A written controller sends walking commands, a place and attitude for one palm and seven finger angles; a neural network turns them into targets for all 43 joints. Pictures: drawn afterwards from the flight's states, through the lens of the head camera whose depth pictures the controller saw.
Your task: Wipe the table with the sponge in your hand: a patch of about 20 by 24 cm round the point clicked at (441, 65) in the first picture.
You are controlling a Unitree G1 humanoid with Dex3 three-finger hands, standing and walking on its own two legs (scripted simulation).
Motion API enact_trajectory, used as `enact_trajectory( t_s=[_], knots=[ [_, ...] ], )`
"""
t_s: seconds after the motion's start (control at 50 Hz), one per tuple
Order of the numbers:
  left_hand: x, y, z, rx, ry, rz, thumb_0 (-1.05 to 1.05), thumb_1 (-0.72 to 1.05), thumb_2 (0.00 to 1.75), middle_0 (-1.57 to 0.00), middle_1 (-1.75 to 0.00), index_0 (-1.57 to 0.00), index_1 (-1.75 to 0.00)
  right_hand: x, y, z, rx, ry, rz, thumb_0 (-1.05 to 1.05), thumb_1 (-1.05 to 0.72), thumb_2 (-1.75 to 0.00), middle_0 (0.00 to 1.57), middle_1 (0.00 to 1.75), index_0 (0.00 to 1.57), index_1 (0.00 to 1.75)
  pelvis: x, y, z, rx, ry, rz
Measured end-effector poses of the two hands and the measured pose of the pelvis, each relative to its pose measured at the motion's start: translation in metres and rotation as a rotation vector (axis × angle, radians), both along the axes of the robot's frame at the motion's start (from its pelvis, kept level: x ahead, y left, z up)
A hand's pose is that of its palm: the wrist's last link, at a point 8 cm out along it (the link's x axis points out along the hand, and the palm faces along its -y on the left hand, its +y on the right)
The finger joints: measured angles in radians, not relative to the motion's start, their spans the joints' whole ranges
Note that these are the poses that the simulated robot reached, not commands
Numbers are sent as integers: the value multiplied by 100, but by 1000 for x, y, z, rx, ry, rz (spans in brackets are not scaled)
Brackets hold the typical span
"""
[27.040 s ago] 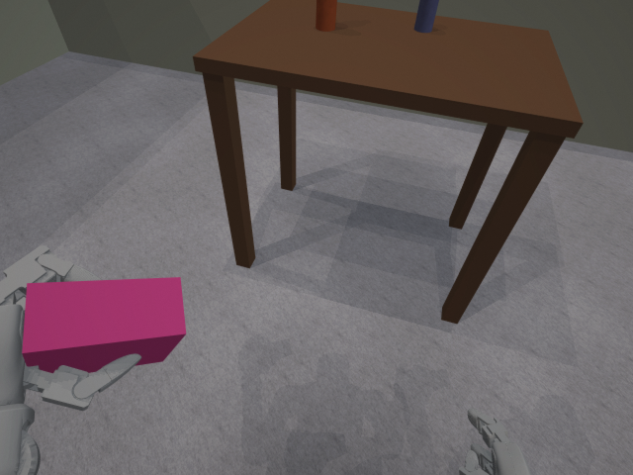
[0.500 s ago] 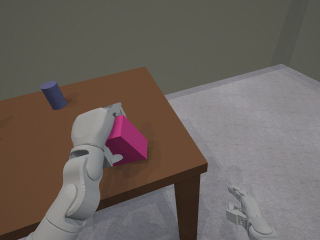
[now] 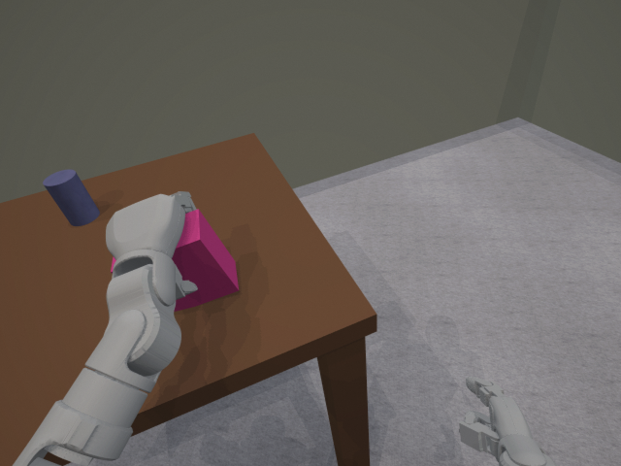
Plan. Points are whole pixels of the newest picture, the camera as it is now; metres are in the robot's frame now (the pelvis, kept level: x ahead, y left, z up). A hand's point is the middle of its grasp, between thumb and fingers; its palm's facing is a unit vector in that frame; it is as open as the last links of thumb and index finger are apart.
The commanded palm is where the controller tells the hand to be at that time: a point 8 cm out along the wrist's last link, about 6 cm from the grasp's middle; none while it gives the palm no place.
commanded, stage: wipe forward along the third lane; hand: left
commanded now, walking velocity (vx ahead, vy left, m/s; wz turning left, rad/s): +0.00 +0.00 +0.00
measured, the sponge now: (187, 273) +0.33 +0.20 +0.12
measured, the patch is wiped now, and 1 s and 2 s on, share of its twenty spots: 0.55 0.80 0.90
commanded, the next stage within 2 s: wipe back along the third lane in 1.08 s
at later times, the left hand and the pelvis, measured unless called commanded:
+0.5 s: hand (170, 232) +0.37 +0.23 +0.16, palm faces +0.05 -0.03 -1.00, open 9.8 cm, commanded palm +0.34 +0.24 +0.18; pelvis +0.00 +0.00 +0.00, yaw +2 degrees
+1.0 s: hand (166, 213) +0.42 +0.25 +0.16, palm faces -0.01 -0.01 -1.00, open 9.8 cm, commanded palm +0.39 +0.27 +0.18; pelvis +0.00 +0.01 +0.00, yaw +2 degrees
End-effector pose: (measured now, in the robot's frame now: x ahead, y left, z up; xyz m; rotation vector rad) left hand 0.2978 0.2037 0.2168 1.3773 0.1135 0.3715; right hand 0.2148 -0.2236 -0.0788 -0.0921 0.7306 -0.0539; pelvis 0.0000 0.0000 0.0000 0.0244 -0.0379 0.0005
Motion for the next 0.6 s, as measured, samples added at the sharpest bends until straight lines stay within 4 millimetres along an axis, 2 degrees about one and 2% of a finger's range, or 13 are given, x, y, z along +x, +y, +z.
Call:
enact_trajectory(
  t_s=[0.24, 0.38, 0.6],
  knots=[
    [21, -1, -4, 84, 80, 40, -2, -51, 110, -76, -140, -78, -135, -1, 5, -7, 17, 10, 13, 1, -91, -90, 20, 30, 20, 30, -1, -1, 0, 3, 12, 12],
    [37, 6, -3, 102, 123, 76, -2, -51, 111, -76, -139, -79, -135, -5, 8, -12, 14, 27, 22, 1, -91, -90, 20, 30, 20, 30, -1, -2, 0, 3, 23, 21],
    [65, 22, -2, 120, 171, 78, -1, -52, 111, -77, -139, -79, -135, -32, -10, -23, -28, 102, -20, 1, -91, -90, 20, 30, 20, 30, 0, -2, 0, 0, 56, 31]
  ],
)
